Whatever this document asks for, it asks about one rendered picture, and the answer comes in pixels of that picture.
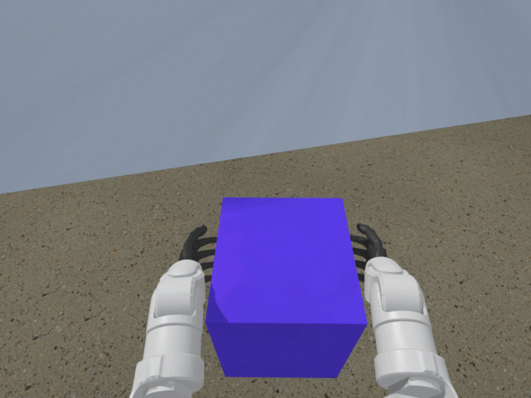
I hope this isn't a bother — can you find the carton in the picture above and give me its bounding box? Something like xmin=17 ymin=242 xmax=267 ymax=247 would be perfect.
xmin=205 ymin=197 xmax=368 ymax=378

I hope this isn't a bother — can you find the robot right hand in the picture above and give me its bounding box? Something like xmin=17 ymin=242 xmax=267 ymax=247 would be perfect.
xmin=350 ymin=223 xmax=387 ymax=282

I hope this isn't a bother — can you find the right robot forearm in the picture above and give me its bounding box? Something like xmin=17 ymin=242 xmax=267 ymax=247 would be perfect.
xmin=364 ymin=257 xmax=458 ymax=398

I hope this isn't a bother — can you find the robot left hand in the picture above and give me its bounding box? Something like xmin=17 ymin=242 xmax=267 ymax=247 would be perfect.
xmin=178 ymin=226 xmax=217 ymax=283

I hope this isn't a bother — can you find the left robot forearm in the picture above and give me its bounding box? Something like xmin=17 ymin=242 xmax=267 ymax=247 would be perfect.
xmin=129 ymin=260 xmax=206 ymax=398

